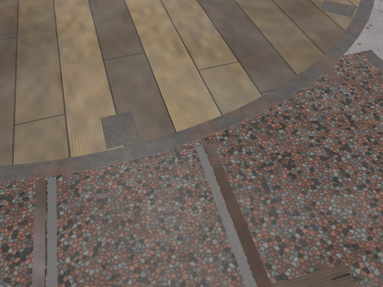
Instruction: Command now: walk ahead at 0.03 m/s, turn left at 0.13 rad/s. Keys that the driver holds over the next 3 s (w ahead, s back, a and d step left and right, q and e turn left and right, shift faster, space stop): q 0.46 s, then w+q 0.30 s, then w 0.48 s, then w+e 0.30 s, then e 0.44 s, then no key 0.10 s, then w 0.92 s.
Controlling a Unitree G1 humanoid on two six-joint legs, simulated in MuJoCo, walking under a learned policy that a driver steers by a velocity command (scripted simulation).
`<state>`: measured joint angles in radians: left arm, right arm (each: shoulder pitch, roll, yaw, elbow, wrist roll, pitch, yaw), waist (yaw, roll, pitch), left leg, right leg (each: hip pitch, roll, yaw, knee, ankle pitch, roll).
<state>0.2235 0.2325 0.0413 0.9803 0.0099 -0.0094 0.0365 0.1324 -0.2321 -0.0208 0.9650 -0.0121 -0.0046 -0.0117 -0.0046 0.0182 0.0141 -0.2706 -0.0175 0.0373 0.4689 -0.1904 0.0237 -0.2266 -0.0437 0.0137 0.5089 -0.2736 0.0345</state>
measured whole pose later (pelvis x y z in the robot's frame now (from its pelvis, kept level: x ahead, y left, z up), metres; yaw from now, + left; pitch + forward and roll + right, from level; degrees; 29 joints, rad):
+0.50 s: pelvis +0.02 +0.02 +0.01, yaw +14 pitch +3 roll -2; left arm 0.07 0.29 0.09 0.88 0.00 -0.01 0.07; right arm 0.16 -0.27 -0.07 0.83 0.01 0.00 -0.02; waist -0.02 -0.01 0.05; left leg -0.31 -0.08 -0.07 0.44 -0.17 0.08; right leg -0.50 0.00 0.06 1.02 -0.41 0.07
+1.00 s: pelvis +0.13 +0.04 +0.01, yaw +28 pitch +2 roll +0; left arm 0.38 0.25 0.07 0.94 -0.01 -0.09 0.01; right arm 0.16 -0.30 -0.07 0.76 0.01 -0.04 0.01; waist 0.07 0.04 -0.02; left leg -0.63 0.05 -0.05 0.83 -0.12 -0.01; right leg -0.02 -0.02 -0.02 0.25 -0.26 0.00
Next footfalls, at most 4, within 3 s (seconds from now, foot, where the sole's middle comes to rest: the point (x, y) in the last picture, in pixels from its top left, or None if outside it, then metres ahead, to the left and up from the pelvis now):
0.74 right None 0.16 -0.10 -0.77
1.16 left None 0.26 0.29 -0.77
1.68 right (142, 252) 0.65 0.23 -0.77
2.14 left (80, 255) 0.64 0.46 -0.77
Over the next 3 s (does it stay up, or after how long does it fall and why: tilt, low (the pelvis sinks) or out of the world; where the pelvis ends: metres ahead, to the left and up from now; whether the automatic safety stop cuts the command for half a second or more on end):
stays up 0.93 0.35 -0.02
